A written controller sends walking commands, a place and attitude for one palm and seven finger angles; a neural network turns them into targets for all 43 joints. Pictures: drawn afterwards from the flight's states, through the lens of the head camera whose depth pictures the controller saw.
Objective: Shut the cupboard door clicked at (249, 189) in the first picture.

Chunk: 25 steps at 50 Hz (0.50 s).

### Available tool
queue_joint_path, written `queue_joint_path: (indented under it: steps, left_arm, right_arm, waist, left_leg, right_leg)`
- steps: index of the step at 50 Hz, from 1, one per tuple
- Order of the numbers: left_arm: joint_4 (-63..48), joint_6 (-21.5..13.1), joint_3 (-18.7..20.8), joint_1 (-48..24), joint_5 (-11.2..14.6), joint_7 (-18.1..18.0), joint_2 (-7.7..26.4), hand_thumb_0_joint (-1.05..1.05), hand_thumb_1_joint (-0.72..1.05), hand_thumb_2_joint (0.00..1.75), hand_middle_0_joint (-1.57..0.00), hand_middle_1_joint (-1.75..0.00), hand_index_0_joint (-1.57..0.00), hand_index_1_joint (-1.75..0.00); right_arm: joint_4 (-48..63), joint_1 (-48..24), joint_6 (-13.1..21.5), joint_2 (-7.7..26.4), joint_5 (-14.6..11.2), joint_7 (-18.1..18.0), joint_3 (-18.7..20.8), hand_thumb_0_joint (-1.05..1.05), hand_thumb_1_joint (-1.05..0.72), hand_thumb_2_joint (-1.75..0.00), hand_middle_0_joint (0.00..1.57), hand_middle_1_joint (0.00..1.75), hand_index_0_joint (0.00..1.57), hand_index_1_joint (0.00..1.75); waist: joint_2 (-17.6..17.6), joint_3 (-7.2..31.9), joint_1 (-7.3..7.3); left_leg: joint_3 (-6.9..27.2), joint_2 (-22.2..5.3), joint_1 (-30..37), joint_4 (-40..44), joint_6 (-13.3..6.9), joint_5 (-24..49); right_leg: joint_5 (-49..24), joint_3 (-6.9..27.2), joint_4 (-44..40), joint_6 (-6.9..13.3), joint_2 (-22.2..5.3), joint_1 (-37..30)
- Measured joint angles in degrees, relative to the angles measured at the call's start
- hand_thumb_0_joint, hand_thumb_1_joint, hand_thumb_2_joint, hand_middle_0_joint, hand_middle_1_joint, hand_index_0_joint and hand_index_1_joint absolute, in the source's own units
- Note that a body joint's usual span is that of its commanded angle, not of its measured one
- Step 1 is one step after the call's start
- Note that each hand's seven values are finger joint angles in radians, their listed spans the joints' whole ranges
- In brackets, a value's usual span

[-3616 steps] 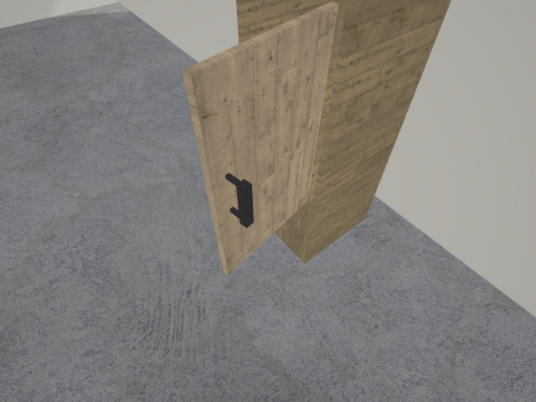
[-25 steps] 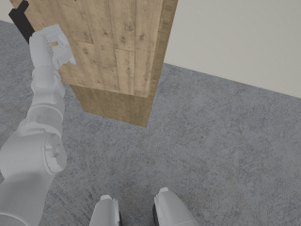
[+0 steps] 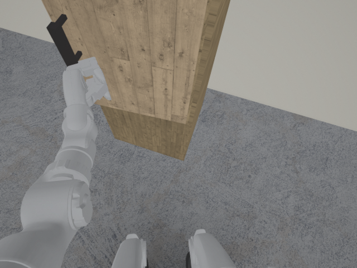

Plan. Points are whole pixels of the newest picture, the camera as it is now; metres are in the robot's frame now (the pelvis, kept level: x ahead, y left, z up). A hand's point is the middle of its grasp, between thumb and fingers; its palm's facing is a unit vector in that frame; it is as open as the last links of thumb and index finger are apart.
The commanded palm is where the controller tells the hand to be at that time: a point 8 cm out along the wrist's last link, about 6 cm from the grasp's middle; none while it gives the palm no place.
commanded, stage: draw the hand back to the body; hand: left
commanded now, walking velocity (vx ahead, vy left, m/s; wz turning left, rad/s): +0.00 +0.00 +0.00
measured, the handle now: (68, 42) +0.66 +0.22 +0.06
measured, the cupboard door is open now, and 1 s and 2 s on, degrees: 5 5 5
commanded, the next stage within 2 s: step back with the hand held close in 1.54 s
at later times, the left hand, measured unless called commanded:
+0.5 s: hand (45, 118) +0.38 +0.19 +0.15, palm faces +0.11 -0.99 -0.05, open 3.1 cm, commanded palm +0.33 +0.23 +0.16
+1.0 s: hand out of the picture +0.26 +0.26 +0.22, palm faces +0.39 -0.86 -0.34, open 4.8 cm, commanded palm +0.21 +0.30 +0.25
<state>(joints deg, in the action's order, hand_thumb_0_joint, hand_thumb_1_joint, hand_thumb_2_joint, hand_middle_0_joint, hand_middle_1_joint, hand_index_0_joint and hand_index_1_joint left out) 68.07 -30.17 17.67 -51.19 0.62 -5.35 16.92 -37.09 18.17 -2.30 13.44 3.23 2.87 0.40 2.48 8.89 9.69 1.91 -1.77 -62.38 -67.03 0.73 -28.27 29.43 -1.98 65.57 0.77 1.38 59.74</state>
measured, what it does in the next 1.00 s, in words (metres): rises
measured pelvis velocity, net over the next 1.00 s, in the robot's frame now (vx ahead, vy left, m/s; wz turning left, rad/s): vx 0.04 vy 0.01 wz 0.03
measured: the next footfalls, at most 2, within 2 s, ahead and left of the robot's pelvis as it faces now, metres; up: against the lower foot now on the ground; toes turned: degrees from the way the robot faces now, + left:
none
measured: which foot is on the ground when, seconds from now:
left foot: down 0.00-1.00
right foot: down 0.00-1.00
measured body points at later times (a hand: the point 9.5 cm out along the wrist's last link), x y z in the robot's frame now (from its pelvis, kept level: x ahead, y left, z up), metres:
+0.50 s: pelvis +0.02 +0.01 +0.06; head +0.05 +0.00 +0.51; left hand +0.36 +0.24 +0.15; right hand +0.13 -0.25 -0.04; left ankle +0.03 +0.13 -0.64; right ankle +0.01 -0.11 -0.64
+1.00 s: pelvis +0.04 +0.01 +0.10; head +0.02 -0.02 +0.55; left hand +0.23 +0.30 +0.24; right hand +0.24 -0.19 +0.01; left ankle +0.03 +0.13 -0.64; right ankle +0.01 -0.11 -0.64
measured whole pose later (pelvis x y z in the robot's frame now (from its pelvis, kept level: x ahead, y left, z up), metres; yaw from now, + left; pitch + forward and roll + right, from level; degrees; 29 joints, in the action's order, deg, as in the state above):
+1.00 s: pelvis +0.04 +0.01 +0.10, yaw +2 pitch -2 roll +0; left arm -10.1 -2.5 12.7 16.8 3.8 -4.9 17.7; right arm -33.8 10.3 2.0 11.9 -1.2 -4.1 -3.5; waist 4.0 0.8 -3.4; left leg 0.7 0.5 -8.4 -25.4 -0.3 -14.6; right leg 16.2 -1.1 24.7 -0.3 -0.9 6.1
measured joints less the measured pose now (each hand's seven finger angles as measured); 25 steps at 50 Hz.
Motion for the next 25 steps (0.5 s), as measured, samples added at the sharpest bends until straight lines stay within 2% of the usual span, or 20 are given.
queue_joint_path:
  steps: [4,10,18,24,25]
  left_arm:
    - [-5.5,1.0,1.1,3.6,1.5,1.9,-0.2,0.02,0.9,0.9,-1.3,-1.5,-1.3,-1.5]
    - [-17.7,5.7,-0.5,16.1,5.0,4.1,-2.7,0.02,0.9,0.9,-1.3,-1.5,-1.3,-1.5]
    - [-30.6,7.9,-4.2,28.5,7.9,6.1,-3.7,0.02,0.9,0.9,-1.3,-1.5,-1.3,-1.5]
    - [-39.6,11.9,-5.9,36.6,10.6,9.2,-3.7,0.02,0.9,0.9,-1.28,-1.48,-1.27,-1.48]
    - [-41.6,12.8,-6.7,38.3,9.5,8.6,-3.4,0.02,0.9,0.9,-1.27,-1.46,-1.26,-1.46]
  right_arm:
    - [0.7,1.2,-0.9,-0.2,-0.7,-0.2,0.2,0.01,-0.91,-0.89,0.2,0.3,0.2,0.3]
    - [1.7,3.9,-2.0,-0.1,-3.0,-1.1,0.1,0.01,-0.91,-0.89,0.2,0.3,0.2,0.3]
    - [1.6,3.3,0.4,0.4,-4.7,-3.0,0.0,0.01,-0.91,-0.89,0.2,0.3,0.2,0.3]
    - [3.0,-0.1,2.2,1.3,-5.8,-4.0,0.2,0.01,-0.91,-0.89,0.2,0.3,0.2,0.3]
    - [3.4,-0.8,2.1,1.3,-5.9,-4.3,0.3,0.01,-0.91,-0.89,0.2,0.3,0.2,0.3]
  waist:
    - [0.1,-0.1,-0.71]
    - [0.6,-1.1,-3.04]
    - [0.0,-1.8,-5.3]
    - [0.1,-2.1,-6.97]
    - [0.1,-2.2,-7.29]
  left_leg:
    - [-0.9,-0.4,1.6,1.1,-0.1,0.2]
    - [-2.1,-0.6,10.2,7.4,-0.3,1.8]
    - [-1.5,-0.2,20.6,14.6,-0.4,4.1]
    - [-1.5,0.3,26.8,18.5,-0.7,5.2]
    - [-1.7,0.4,28.1,19.3,-0.7,5.4]
  right_leg:
    - [-0.5,0.9,-0.9,0.0,0.3,-1.1]
    - [-2.4,2.1,-7.0,-0.3,0.5,-9.1]
    - [-4.8,1.4,-14.9,-0.3,0.2,-20.2]
    - [-5.9,1.4,-18.9,-0.6,-0.3,-26.6]
    - [-6.0,1.6,-19.5,-0.6,-0.4,-27.8]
